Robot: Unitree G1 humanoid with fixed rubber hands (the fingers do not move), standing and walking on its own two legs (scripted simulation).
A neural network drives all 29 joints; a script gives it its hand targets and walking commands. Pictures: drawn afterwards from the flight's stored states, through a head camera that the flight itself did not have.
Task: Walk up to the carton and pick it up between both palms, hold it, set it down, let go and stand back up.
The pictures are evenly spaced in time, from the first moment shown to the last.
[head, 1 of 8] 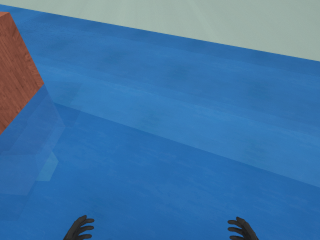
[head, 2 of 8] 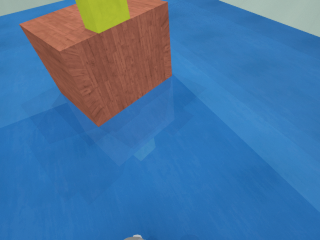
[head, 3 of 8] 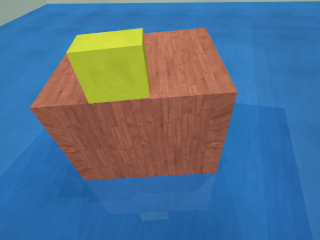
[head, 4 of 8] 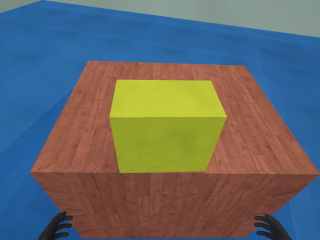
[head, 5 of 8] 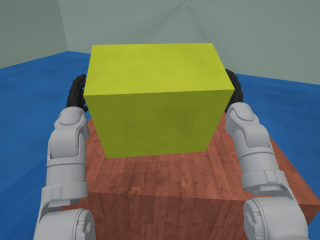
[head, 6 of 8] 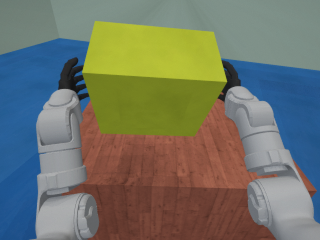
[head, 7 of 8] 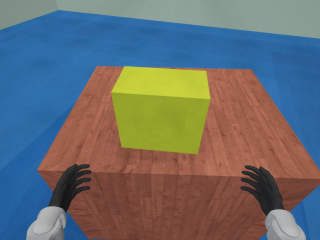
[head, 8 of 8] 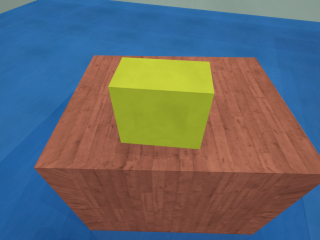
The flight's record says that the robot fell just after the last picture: no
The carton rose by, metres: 0.26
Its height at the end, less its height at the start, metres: +0.00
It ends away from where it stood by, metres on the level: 0.09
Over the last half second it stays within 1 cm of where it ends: yes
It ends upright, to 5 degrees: yes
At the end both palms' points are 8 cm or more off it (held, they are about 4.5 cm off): yes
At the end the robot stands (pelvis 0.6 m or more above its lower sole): yes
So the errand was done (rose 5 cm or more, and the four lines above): yes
